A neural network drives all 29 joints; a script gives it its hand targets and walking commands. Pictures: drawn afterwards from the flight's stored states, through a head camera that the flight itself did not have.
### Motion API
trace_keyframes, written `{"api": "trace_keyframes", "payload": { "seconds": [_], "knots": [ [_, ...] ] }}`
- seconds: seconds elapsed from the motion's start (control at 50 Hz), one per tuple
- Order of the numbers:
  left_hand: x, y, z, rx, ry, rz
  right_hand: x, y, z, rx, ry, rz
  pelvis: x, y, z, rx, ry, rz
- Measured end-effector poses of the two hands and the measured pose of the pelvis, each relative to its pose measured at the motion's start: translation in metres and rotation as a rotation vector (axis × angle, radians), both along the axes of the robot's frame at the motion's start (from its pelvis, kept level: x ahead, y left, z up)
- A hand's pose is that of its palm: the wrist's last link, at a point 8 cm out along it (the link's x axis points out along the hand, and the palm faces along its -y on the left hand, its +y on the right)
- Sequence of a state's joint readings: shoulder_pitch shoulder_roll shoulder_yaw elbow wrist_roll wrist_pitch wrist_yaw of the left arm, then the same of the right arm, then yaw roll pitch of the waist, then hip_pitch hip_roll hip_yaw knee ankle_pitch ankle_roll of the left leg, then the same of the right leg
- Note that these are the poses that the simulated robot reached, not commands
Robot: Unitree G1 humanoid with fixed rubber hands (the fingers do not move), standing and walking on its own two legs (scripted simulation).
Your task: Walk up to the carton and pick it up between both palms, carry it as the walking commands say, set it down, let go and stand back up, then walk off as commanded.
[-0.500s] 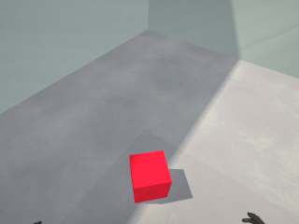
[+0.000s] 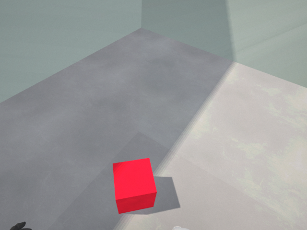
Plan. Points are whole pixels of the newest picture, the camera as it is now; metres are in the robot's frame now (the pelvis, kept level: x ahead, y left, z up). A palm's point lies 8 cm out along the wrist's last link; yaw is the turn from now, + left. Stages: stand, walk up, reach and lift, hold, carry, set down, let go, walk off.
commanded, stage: walk up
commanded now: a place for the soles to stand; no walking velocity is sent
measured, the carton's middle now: (133, 186) +0.49 +0.04 -0.62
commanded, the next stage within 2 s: none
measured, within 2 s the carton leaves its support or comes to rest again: neither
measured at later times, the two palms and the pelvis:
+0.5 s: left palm out of the picture +0.10 +0.29 -0.09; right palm (261, 201) +0.22 -0.35 -0.10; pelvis +0.07 -0.05 +0.00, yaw +9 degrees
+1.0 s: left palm out of the picture +0.11 +0.29 -0.09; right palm (254, 192) +0.24 -0.33 -0.08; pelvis +0.07 -0.04 +0.01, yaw +12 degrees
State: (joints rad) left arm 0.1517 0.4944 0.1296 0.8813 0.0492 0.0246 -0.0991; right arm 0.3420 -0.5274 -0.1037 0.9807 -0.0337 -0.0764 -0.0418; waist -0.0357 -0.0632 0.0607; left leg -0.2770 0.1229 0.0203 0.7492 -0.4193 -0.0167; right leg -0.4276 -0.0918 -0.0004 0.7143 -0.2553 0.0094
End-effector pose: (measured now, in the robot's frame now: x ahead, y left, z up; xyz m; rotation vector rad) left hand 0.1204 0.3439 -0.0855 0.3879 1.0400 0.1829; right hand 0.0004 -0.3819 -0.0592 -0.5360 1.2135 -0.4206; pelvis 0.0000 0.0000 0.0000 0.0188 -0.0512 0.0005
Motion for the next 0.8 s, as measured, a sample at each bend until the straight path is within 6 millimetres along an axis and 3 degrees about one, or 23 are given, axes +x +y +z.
{"api": "trace_keyframes", "payload": {
  "seconds": [0.06, 0.14, 0.26, 0.38, 0.54, 0.66, 0.8],
  "knots": [
    [-0.009, -0.018, -0.012, -0.003, -0.004, 0.041, 0.031, -0.007, -0.013, 0.014, -0.015, 0.043, 0.005, -0.014, -0.008, -0.022, -0.016, 0.026],
    [-0.023, -0.036, -0.023, -0.032, 0.008, 0.098, 0.078, 0.004, -0.021, 0.067, -0.057, 0.119, 0.015, -0.024, -0.01, -0.04, -0.021, 0.052],
    [-0.029, -0.045, -0.039, -0.035, 0.033, 0.173, 0.116, 0.016, -0.03, 0.107, -0.064, 0.188, 0.038, -0.031, -0.016, -0.013, -0.013, 0.093],
    [-0.023, -0.061, -0.024, -0.006, 0.039, 0.189, 0.168, 0.02, -0.037, 0.173, -0.083, 0.223, 0.059, -0.045, -0.007, -0.03, 0.017, 0.143],
    [-0.016, -0.052, -0.003, 0.062, 0.03, 0.233, 0.236, 0.034, -0.041, 0.228, -0.122, 0.308, 0.071, -0.051, -0.002, -0.02, 0.024, 0.167],
    [-0.008, -0.044, 0.002, 0.081, -0.002, 0.241, 0.26, 0.042, -0.037, 0.229, -0.146, 0.333, 0.072, -0.05, -0.002, -0.02, 0.017, 0.184],
    [-0.006, -0.04, -0.004, 0.043, -0.011, 0.253, 0.254, 0.049, -0.027, 0.214, -0.135, 0.337, 0.07, -0.041, 0.001, -0.022, 0.012, 0.192]
  ]
}}
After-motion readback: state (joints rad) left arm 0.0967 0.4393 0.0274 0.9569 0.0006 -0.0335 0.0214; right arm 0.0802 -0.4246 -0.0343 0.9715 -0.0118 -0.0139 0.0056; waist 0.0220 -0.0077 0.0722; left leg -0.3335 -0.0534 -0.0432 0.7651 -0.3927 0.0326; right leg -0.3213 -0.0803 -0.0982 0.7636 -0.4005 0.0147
